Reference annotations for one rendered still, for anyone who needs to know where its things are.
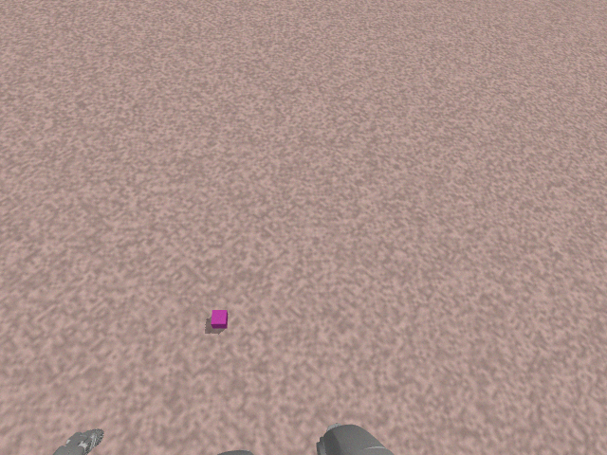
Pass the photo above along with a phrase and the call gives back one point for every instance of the left robot hand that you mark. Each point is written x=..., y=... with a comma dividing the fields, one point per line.
x=81, y=443

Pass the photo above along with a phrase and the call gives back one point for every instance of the cube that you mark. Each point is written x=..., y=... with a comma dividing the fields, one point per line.
x=219, y=319

